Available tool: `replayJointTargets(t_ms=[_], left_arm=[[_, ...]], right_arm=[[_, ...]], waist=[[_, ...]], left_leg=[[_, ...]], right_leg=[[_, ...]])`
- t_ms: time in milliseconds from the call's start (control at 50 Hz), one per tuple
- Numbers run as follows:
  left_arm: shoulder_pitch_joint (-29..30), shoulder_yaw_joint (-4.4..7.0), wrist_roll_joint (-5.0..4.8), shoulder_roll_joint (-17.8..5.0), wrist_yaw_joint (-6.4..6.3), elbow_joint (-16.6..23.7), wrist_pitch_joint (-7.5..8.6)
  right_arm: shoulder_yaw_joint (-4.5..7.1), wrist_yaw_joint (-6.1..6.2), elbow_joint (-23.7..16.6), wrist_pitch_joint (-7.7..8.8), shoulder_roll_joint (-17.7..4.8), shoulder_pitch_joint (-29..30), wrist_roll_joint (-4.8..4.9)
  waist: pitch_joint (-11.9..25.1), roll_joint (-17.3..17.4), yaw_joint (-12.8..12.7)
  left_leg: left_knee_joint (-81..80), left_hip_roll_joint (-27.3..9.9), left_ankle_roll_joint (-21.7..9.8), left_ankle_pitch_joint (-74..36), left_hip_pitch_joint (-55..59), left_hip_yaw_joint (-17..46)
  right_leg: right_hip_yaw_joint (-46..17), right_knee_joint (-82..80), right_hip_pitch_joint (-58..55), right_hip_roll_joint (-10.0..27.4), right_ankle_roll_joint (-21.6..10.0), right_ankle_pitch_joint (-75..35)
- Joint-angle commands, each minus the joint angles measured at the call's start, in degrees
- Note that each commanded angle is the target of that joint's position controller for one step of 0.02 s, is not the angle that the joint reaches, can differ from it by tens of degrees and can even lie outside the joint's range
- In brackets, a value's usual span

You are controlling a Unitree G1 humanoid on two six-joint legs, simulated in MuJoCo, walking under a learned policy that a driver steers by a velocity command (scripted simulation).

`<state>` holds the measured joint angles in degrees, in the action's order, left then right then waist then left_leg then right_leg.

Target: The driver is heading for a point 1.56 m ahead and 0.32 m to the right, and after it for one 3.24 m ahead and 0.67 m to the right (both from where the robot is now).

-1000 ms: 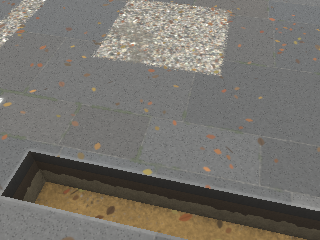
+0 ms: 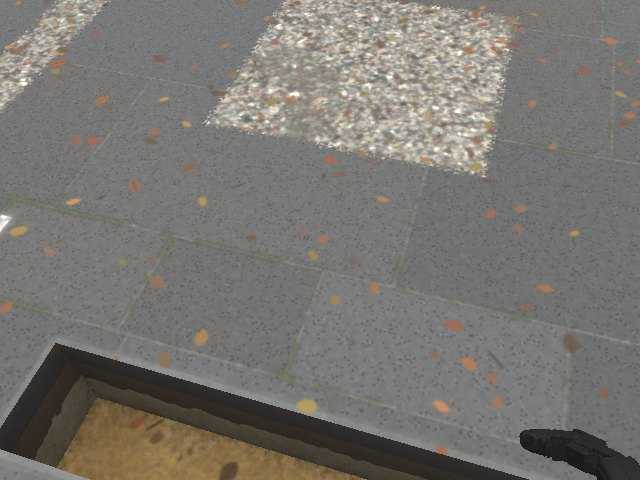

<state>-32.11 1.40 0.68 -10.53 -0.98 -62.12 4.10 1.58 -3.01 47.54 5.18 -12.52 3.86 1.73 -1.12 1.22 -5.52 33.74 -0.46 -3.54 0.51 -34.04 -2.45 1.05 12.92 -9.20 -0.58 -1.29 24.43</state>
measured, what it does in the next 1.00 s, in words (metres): walks ahead: left foot, then right foot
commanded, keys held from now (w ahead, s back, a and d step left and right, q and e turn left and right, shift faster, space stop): w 1.00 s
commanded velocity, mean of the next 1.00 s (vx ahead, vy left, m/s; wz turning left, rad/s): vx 0.49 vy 0.00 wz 0.00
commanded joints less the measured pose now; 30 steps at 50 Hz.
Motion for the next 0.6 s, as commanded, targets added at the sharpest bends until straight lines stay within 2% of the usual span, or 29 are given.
replayJointTargets(t_ms=[20, 40, 60, 80, 100, 120, 140, 160, 180, 220, 240, 260, 280, 300, 320, 340, 360, 380, 400, 420, 440, 460, 480, 500, 520, 540, 560, 580, 600], left_arm=[[3.3, 2.04, 0.50, -9.7, -0.40, 1.9, -0.50], [3.0, 1.41, 1.21, -8.7, -0.52, 2.8, -0.82], [-8.0, -0.87, 0.95, 1.0, 0.79, 1.5, -0.06], [-5.0, 0.53, -1.12, -3.8, 1.52, 0.5, 1.96], [3.2, 1.72, -2.78, -8.1, 1.37, 3.1, 2.58], [6.7, 2.28, -2.86, -9.5, 0.38, 4.2, 2.54], [7.9, 2.70, -2.12, -8.7, -0.54, 4.4, 1.72], [7.0, 3.32, -2.17, -8.5, -0.55, 4.4, 0.63], [6.9, 3.63, -2.30, -7.9, -0.74, 4.7, 0.00], [7.8, 4.11, -2.64, -7.3, -1.04, 6.1, -1.11], [8.4, 4.08, -1.43, -6.8, -0.56, 7.0, -1.15], [9.6, 3.66, -0.08, -5.5, -0.12, 7.5, -1.08], [11.1, 3.29, 0.38, -4.7, 0.11, 8.0, -1.08], [9.6, 3.44, 0.01, -4.6, 1.12, 7.2, -0.96], [12.8, 3.79, -1.02, -5.9, 1.39, 8.5, -0.80], [24.6, 5.08, -2.72, -8.5, 1.51, 13.5, -0.11], [29.5, 5.19, -3.72, -9.2, 1.57, 15.9, 0.75], [32.1, 4.84, -3.77, -8.5, 0.99, 16.9, 1.06], [34.8, 4.70, -3.24, -8.7, 1.06, 18.0, 1.45], [36.2, 4.73, -3.47, -8.6, 1.40, 18.4, 1.68], [37.9, 4.28, -3.36, -7.5, 1.81, 19.2, 1.88], [37.2, 3.46, -3.69, -6.2, 1.77, 19.7, 1.80], [38.7, 3.00, -3.34, -5.7, 2.41, 20.8, 1.93], [36.2, 1.28, -2.55, -3.1, 3.63, 20.5, 1.97], [38.4, 0.99, -1.97, -2.8, 4.94, 21.1, 2.54], [37.2, 1.63, -3.17, -4.5, 5.46, 20.5, 2.37], [37.8, 1.91, -2.50, -5.7, 5.46, 20.6, 2.13], [38.5, 1.50, -1.80, -6.2, 5.18, 21.5, 2.47], [40.2, 1.44, -0.73, -6.8, 4.77, 22.0, 3.11]], right_arm=[[4.01, 0.13, 0.9, 0.40, -10.4, -17.3, -0.09], [5.12, 0.63, 1.9, 0.49, -14.5, -25.5, -0.72], [4.90, 0.05, 3.1, 0.55, -16.0, -27.1, -0.96], [3.82, -0.32, 3.2, 0.87, -10.1, -27.8, -1.17], [3.08, -0.18, 2.0, 1.06, -7.8, -21.3, -1.03], [2.53, -0.46, 0.9, 1.22, -6.8, -15.8, -0.88], [2.24, -0.84, 0.8, 1.41, -5.8, -13.6, -1.30], [1.62, -1.01, 1.5, 1.85, -3.8, -14.1, -1.84], [1.30, -0.85, 1.9, 2.12, -3.3, -14.1, -1.90], [1.14, -0.08, 2.4, 2.04, -4.7, -15.3, -0.75], [1.53, 0.45, 2.8, 1.74, -6.5, -16.6, -0.23], [2.33, 1.05, 3.6, 1.18, -7.9, -18.4, -0.75], [2.96, 2.07, 3.8, 0.65, -9.8, -19.3, -0.63], [3.78, 2.20, 4.4, 0.79, -11.3, -23.4, -1.79], [3.54, 2.43, 4.9, 1.19, -10.6, -25.0, -1.17], [3.01, 3.14, 6.9, 2.08, -8.7, -30.1, -0.59], [2.97, 3.39, 8.1, 2.90, -7.9, -33.5, -0.26], [3.31, 4.20, 8.7, 2.99, -8.1, -36.0, -0.31], [3.54, 5.16, 9.5, 2.88, -8.1, -38.5, -0.27], [3.67, 5.77, 9.8, 2.46, -8.8, -39.4, 0.26], [3.78, 6.12, 10.1, 2.21, -9.2, -41.9, 0.31], [3.80, 6.10, 10.2, 1.60, -9.4, -41.1, 1.79], [3.33, 6.25, 9.9, 1.66, -8.9, -43.7, 1.37], [2.68, 6.29, 5.6, 0.58, -8.4, -33.4, 1.81], [2.73, 6.54, 5.4, 0.54, -9.9, -32.9, 3.07], [2.82, 6.81, 4.4, 0.58, -11.1, -30.2, 2.90], [3.01, 6.45, 4.9, 1.11, -12.1, -29.9, 2.46], [3.34, 6.13, 4.6, 1.07, -13.5, -29.1, 2.86], [3.77, 6.13, 4.8, 1.19, -14.0, -28.5, 2.28]], waist=[[6.0, -9.2, 14.8], [12.8, -2.8, 16.9], [21.9, 14.5, 9.8], [20.4, 12.7, 12.1], [9.7, 8.0, 10.7], [5.9, -0.1, 8.3], [3.8, -1.8, 6.6], [3.2, -1.7, 4.7], [2.1, -1.2, 3.8], [-0.8, 0.2, 2.1], [-1.1, -0.5, 1.8], [0.1, -1.5, 2.5], [0.4, -0.4, 3.1], [3.2, -1.5, 4.0], [1.1, -1.9, 4.8], [-4.1, 2.6, 7.7], [-6.9, 3.9, 8.9], [-9.0, 4.6, 9.7], [-9.4, 4.6, 10.4], [-9.4, 4.4, 10.9], [-9.1, 4.1, 11.9], [-8.9, 3.3, 10.3], [-9.6, 2.0, 11.2], [-9.0, -1.5, 7.7], [-7.5, -1.4, 8.1], [-7.9, -1.6, 6.7], [-7.0, 1.0, 5.9], [-7.4, 3.0, 5.4], [-7.4, 5.6, 5.6]], left_leg=[[1.4, 3.6, -3.9, 3.3, 28.7, -1.1], [-1.4, -6.3, -7.3, 3.5, 43.3, 10.7], [-6.7, -20.0, -20.1, 9.2, 59.6, 36.4], [-15.3, -19.9, -21.3, 9.9, 54.5, 45.3], [-16.2, -18.6, -18.5, 3.5, 44.0, 34.4], [-18.3, -17.9, -17.2, -3.8, 33.4, 27.2], [-19.9, -16.3, -16.3, -6.7, 26.9, 21.8], [-21.6, -14.5, -15.6, -4.1, 23.7, 18.5], [-23.4, -13.3, -15.1, -3.0, 21.8, 16.8], [-26.1, -12.5, -14.4, -3.0, 20.4, 14.7], [-26.2, -12.4, -14.8, -5.0, 22.0, 14.6], [-25.2, -11.9, -15.4, -8.2, 22.3, 12.7], [-25.5, -11.9, -15.6, -10.5, 22.9, 11.0], [-23.1, -12.9, -16.3, -8.3, 25.7, 11.9], [-23.8, -13.8, -16.3, -3.3, 27.3, 12.8], [-25.9, -14.3, -13.3, 7.1, 36.1, 15.4], [-26.5, -16.1, -13.0, 11.6, 41.6, 17.8], [-28.1, -15.1, -12.4, 13.3, 42.1, 16.1], [-27.3, -15.4, -11.8, 12.4, 43.8, 15.9], [-26.0, -16.2, -11.1, 13.9, 47.4, 16.1], [-25.7, -17.6, -11.3, 14.5, 50.8, 17.5], [-28.5, -16.8, -10.6, 14.0, 49.6, 17.6], [-29.3, -16.8, -9.9, 13.2, 50.4, 16.9], [-31.8, -13.3, -8.6, 11.4, 35.2, 9.5], [-33.1, -13.9, -6.9, 10.8, 30.1, 6.9], [-34.7, -12.6, -6.1, 11.1, 24.2, 2.5], [-35.3, -12.9, -4.8, 8.6, 24.2, 1.0], [-35.6, -12.3, -3.9, 4.6, 26.8, -0.8], [-33.0, -12.1, -2.9, -3.2, 31.6, -2.1]], right_leg=[[-2.0, 20.2, 11.9, 11.3, -4.8, -65.3], [-0.8, 38.1, 21.8, 8.1, -3.5, -49.5], [-3.3, 62.3, 41.0, -3.7, 0.3, 4.5], [-11.3, 71.6, 46.4, -4.4, -1.2, 6.6], [-10.0, 74.2, 48.9, -0.8, -1.6, 1.6], [-8.7, 72.6, 45.0, 2.1, -1.9, -2.9], [-7.9, 69.7, 42.1, 3.7, -1.7, -4.5], [-8.8, 66.1, 38.9, 5.8, -2.0, -6.1], [-8.8, 62.9, 37.7, 6.4, -2.2, -6.9], [-8.6, 56.0, 39.5, 7.9, -2.1, -8.4], [-8.0, 52.3, 42.4, 9.0, -1.4, -9.7], [-6.0, 49.6, 42.5, 9.0, 0.1, -10.9], [-5.1, 46.7, 42.8, 9.2, 0.9, -12.7], [-4.3, 52.1, 44.2, 9.1, 0.9, -18.7], [-4.9, 52.1, 49.7, 9.3, 1.0, -19.9], [-8.6, 48.8, 63.6, 10.5, 0.2, -19.0], [-9.9, 44.9, 71.4, 11.6, 0.2, -16.8], [-8.6, 40.9, 73.2, 10.7, 0.7, -17.1], [-8.9, 37.9, 74.3, 10.5, 1.6, -20.3], [-7.7, 37.3, 78.1, 9.8, 0.9, -20.3], [-7.5, 38.2, 81.6, 9.8, 0.7, -20.0], [-7.6, 35.3, 80.3, 8.8, 0.9, -20.6], [-5.5, 35.7, 80.5, 7.6, 0.7, -21.6], [-2.7, 25.3, 63.7, 7.0, 0.3, -31.1], [-2.8, 23.9, 53.1, 6.5, -0.5, -39.8], [-1.4, 22.5, 44.5, 5.4, -0.8, -43.1], [-1.9, 24.0, 40.3, 4.8, -1.4, -44.7], [-1.0, 22.4, 39.7, 3.8, -2.3, -42.6], [0.2, 19.8, 39.7, 3.1, -3.1, -38.7]])
Velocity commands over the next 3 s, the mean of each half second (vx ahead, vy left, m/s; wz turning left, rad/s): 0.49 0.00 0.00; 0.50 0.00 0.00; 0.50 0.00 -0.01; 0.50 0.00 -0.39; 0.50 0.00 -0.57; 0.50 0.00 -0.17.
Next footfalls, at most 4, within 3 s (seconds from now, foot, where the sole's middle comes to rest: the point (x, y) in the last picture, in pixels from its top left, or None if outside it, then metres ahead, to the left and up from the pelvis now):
0.02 left None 0.18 0.11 -0.76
0.66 right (479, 379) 0.69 -0.22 -0.76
1.34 left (366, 260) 1.00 0.03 -0.76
1.88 right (461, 175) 1.32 -0.22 -0.76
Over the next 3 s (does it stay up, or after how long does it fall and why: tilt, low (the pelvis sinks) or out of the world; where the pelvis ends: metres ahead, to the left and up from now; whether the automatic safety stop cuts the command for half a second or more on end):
stays up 1.69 -0.36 0.01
